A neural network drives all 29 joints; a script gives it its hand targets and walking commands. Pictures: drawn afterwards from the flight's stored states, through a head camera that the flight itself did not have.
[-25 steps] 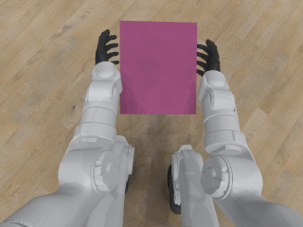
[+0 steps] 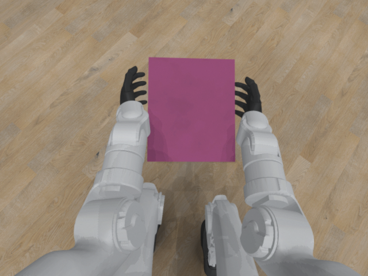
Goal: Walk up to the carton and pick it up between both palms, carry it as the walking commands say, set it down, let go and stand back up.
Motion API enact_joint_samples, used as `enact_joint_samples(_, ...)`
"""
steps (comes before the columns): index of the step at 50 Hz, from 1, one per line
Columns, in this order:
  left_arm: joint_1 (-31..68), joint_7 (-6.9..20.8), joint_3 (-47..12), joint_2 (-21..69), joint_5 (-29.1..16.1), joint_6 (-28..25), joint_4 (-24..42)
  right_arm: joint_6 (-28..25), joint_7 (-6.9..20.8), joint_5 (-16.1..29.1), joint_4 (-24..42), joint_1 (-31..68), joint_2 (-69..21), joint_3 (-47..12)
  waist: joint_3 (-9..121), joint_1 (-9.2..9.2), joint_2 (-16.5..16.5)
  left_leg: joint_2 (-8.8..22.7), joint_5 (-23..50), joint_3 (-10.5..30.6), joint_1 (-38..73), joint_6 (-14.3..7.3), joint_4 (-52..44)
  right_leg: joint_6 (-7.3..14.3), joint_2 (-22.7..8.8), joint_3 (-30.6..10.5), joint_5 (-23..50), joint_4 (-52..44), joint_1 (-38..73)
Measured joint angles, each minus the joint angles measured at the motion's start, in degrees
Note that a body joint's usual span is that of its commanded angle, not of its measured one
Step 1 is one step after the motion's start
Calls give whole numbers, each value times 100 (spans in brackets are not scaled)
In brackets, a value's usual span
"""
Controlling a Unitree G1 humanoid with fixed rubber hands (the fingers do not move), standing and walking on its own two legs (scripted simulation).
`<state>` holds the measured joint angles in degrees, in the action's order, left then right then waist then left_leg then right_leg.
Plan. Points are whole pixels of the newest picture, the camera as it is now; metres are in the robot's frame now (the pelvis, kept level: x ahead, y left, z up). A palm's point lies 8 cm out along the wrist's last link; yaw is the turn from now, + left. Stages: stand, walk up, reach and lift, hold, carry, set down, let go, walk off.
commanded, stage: reach and lift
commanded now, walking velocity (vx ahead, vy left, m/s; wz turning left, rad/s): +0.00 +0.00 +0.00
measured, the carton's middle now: (188, 115) +0.47 +0.02 -0.13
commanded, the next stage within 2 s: none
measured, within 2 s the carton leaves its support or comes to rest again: neither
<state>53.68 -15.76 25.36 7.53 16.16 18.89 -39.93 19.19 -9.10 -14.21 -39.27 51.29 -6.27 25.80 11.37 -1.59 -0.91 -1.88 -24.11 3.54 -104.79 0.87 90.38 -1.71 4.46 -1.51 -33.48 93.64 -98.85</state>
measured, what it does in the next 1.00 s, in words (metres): rises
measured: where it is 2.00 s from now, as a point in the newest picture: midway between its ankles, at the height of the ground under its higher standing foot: (179, 247)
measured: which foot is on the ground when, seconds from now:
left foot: down 0.00-1.00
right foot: down 0.00-1.00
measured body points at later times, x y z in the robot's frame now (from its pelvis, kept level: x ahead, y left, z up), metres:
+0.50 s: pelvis +0.01 +0.01 +0.06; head +0.19 +0.03 +0.48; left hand +0.44 +0.16 +0.02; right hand +0.45 -0.11 +0.02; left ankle +0.12 +0.12 -0.51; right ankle +0.07 -0.13 -0.51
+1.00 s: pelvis +0.03 +0.00 +0.13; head +0.16 +0.02 +0.56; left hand +0.42 +0.15 +0.10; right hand +0.43 -0.11 +0.10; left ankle +0.12 +0.12 -0.51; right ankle +0.07 -0.13 -0.51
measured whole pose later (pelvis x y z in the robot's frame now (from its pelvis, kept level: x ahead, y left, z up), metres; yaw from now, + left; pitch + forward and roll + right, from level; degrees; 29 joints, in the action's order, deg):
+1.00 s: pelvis +0.03 +0.00 +0.13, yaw +1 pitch +25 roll -1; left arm 37.0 -13.5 25.4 13.0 18.2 17.1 -34.9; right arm 18.2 -6.7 -17.0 -35.0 35.7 -11.2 25.0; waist 9.6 -1.0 -0.9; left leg -1.6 -18.6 3.4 -68.7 0.5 62.0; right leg -1.0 3.4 -3.0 -26.3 64.4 -63.5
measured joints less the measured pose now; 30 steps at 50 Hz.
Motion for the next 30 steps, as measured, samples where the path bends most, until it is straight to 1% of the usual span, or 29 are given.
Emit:
enact_joint_samples(13, -469, -12, -65, 156, 10, -81, 76, -95, 44, -3, 48, -475, -108, -26, 91, 10, 18, -8, 40, -1, 809, -35, -584, -3, -32, -31, 89, -643, 817)
enact_joint_samples(30, -992, 32, -25, 375, 94, -158, 214, -134, 134, -123, 153, -982, -254, -18, 35, 27, 26, 0, 220, -25, 2015, -65, -1519, 8, -67, -102, 334, -1610, 1995)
